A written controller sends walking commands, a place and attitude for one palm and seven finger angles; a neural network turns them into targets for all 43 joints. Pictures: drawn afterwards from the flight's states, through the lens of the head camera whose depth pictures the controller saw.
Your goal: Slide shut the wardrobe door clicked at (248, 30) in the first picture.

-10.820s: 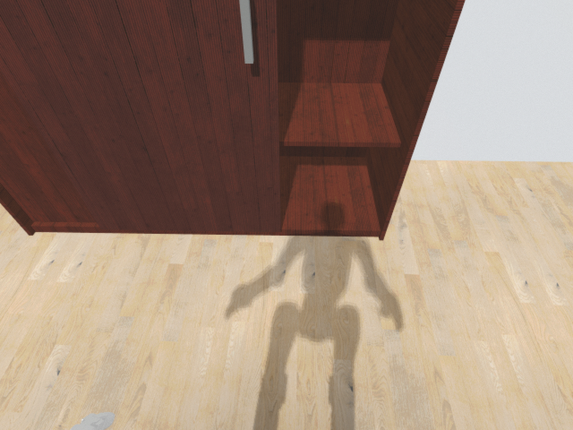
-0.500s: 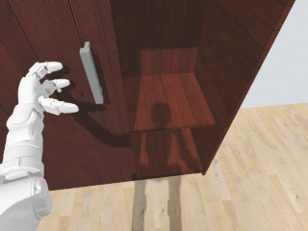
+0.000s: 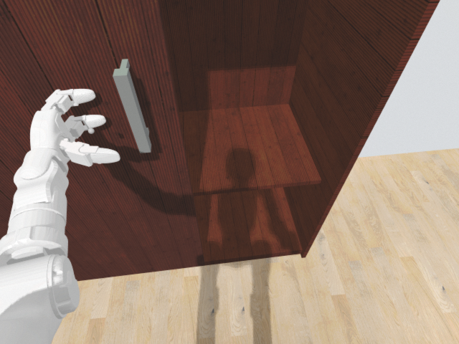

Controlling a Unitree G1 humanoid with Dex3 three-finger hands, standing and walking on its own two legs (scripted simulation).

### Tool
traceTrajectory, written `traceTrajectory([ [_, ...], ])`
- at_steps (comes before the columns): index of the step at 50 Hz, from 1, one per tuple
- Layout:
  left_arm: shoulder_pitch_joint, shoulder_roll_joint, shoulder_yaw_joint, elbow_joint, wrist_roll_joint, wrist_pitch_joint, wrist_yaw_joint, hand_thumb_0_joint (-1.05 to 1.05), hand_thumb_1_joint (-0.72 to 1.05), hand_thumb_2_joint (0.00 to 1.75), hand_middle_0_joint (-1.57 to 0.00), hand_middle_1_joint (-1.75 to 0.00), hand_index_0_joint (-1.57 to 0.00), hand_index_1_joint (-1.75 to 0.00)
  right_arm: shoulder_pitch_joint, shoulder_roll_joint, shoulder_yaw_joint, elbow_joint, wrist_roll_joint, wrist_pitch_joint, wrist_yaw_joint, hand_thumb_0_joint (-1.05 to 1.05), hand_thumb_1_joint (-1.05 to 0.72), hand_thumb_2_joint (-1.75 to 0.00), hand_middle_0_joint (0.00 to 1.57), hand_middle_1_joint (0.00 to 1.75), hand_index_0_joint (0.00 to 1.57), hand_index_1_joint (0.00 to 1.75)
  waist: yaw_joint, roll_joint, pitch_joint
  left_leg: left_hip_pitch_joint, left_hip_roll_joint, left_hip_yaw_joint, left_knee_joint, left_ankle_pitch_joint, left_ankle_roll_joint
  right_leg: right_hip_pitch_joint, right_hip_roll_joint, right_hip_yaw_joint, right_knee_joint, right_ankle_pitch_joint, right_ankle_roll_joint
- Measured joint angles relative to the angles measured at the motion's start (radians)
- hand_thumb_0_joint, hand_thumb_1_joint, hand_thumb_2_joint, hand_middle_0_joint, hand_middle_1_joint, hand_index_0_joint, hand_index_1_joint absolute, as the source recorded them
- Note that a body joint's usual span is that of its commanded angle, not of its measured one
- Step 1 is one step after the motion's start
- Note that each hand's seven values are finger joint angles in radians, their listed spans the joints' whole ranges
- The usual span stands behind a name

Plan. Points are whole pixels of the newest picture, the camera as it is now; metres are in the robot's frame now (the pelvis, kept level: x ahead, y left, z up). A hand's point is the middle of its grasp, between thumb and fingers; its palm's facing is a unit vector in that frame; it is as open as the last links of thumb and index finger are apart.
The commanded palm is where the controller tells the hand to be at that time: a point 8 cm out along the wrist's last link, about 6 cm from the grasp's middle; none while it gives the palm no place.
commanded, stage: feel for the door with the fingertips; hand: left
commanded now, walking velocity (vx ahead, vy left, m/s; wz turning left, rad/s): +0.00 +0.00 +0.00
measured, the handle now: (135, 108) +0.50 +0.17 +0.15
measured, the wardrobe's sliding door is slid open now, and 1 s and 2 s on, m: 0.44 0.44 0.44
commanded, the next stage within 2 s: slide the fingers in behind the handle in 0.42 s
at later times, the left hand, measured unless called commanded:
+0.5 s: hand (120, 126) +0.45 +0.19 +0.15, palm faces +0.15 -0.99 -0.01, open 13.8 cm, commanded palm +0.43 +0.25 +0.15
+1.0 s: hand (114, 135) +0.43 +0.20 +0.15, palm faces +0.14 -0.99 +0.01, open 14.0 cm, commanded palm +0.41 +0.24 +0.15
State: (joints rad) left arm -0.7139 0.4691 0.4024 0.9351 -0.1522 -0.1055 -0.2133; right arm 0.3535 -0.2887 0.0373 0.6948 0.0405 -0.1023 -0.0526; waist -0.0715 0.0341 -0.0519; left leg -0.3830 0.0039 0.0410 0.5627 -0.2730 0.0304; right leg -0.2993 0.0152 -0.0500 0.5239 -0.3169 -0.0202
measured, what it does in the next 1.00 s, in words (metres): stands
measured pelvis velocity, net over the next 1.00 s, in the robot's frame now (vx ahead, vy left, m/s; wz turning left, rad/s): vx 0.00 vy -0.01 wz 0.00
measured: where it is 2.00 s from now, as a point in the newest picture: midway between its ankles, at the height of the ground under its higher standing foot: outside the picture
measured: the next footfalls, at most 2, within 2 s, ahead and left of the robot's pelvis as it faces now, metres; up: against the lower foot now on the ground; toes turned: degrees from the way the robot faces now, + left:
none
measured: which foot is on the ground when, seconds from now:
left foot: down 0.00-1.00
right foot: down 0.00-1.00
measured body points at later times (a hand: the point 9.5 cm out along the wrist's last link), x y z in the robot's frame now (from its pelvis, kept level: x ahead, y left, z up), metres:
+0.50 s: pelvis +0.00 -0.01 +0.00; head +0.03 -0.02 +0.45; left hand +0.44 +0.24 +0.15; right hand +0.08 -0.27 -0.12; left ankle +0.01 +0.10 -0.73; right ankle -0.03 -0.11 -0.73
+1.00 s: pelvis +0.00 -0.01 +0.00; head +0.01 -0.02 +0.45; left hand +0.41 +0.25 +0.15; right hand +0.08 -0.27 -0.11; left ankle +0.01 +0.10 -0.73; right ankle -0.03 -0.11 -0.73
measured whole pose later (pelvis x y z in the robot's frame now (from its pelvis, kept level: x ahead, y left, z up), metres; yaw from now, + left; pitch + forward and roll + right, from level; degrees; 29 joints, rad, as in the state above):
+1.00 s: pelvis +0.00 -0.01 +0.00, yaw +0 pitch +4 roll -1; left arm -0.65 0.36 0.33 0.80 -0.17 -0.07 -0.13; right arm 0.34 -0.29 0.02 0.71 0.05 -0.10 -0.05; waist -0.05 0.04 -0.05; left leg -0.35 0.01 0.03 0.55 -0.27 0.02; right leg -0.27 0.02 -0.05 0.51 -0.31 -0.03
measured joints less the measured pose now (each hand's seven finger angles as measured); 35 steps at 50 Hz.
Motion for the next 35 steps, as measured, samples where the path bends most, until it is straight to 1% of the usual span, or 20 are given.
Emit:
traceTrajectory([
  [2, 0.005, 0.001, -0.006, -0.011, -0.004, -0.001, -0.001, -0.01, -0.50, 0.30, -0.30, -1.20, -0.30, -1.20, 0.009, -0.001, -0.003, 0.001, 0.001, 0.000, 0.001, 0.01, -0.91, -0.89, 0.20, 0.30, 0.20, 0.30, 0.000, 0.000, 0.000, 0.001, 0.002, 0.000, -0.001, -0.001, -0.001, 0.001, 0.002, 0.000, -0.002, 0.000, -0.001],
  [6, 0.014, -0.016, -0.021, -0.037, -0.016, 0.003, 0.001, -0.01, -0.50, 0.30, -0.30, -1.19, -0.30, -1.20, 0.022, -0.004, -0.008, 0.009, 0.003, 0.000, 0.004, 0.01, -0.91, -0.89, 0.20, 0.30, 0.20, 0.30, 0.004, 0.003, -0.003, 0.004, 0.002, -0.002, -0.002, -0.002, -0.003, 0.006, 0.003, -0.001, -0.006, -0.001, -0.002],
  [10, 0.016, -0.046, -0.047, -0.058, -0.017, 0.018, 0.026, -0.01, -0.50, 0.30, -0.30, -1.19, -0.30, -1.20, 0.022, -0.005, -0.014, 0.015, 0.004, -0.001, 0.008, 0.01, -0.91, -0.89, 0.20, 0.30, 0.20, 0.30, 0.006, 0.008, -0.003, 0.004, 0.002, -0.005, -0.002, -0.003, -0.004, 0.008, 0.002, -0.004, -0.007, -0.002, -0.003],
  [16, 0.009, -0.093, -0.060, -0.076, -0.002, 0.021, 0.078, -0.01, -0.50, 0.30, -0.30, -1.20, -0.30, -1.20, 0.000, 0.003, -0.015, 0.017, -0.002, -0.004, 0.014, 0.01, -0.91, -0.89, 0.20, 0.30, 0.20, 0.30, 0.004, 0.008, -0.001, 0.005, 0.002, -0.003, -0.006, -0.001, -0.006, 0.004, 0.003, -0.002, -0.002, -0.004, -0.005],
  [19, 0.002, -0.107, -0.057, -0.074, 0.011, 0.018, 0.098, -0.01, -0.50, 0.30, -0.30, -1.20, -0.30, -1.20, -0.012, 0.009, -0.013, 0.013, -0.005, -0.002, 0.016, 0.01, -0.91, -0.89, 0.20, 0.30, 0.20, 0.30, 0.001, 0.007, -0.002, 0.008, 0.004, 0.000, -0.007, -0.002, -0.008, 0.003, 0.005, 0.002, 0.000, -0.005, -0.007],
  [24, -0.002, -0.092, -0.037, -0.053, 0.030, 0.018, 0.101, -0.01, -0.50, 0.30, -0.32, -1.21, -0.33, -1.22, -0.021, 0.016, -0.007, 0.002, -0.006, 0.006, 0.014, 0.01, -0.91, -0.89, 0.20, 0.30, 0.20, 0.30, -0.002, 0.007, -0.004, 0.012, 0.009, 0.005, -0.010, -0.002, -0.012, 0.003, 0.009, 0.007, 0.003, -0.007, -0.011],
  [30, -0.037, -0.058, -0.025, 0.011, 0.024, 0.011, 0.063, -0.01, -0.50, 0.30, -0.34, -1.22, -0.36, -1.24, -0.020, 0.016, -0.001, 0.000, -0.003, 0.013, 0.007, 0.01, -0.91, -0.89, 0.20, 0.30, 0.20, 0.30, -0.005, 0.004, -0.001, 0.005, 0.014, 0.001, -0.005, -0.002, -0.016, -0.003, 0.014, 0.003, 0.006, -0.006, -0.016],
  [35, -0.001, -0.053, -0.011, -0.030, 0.012, 0.001, 0.064, -0.01, -0.50, 0.30, -0.34, -1.22, -0.35, -1.23, 0.000, 0.007, -0.012, -0.007, -0.001, 0.014, 0.011, 0.01, -0.91, -0.89, 0.20, 0.30, 0.20, 0.30, -0.003, 0.008, -0.005, 0.010, 0.017, 0.006, -0.011, 0.000, -0.017, -0.001, 0.017, 0.009, 0.001, -0.002, -0.017],
])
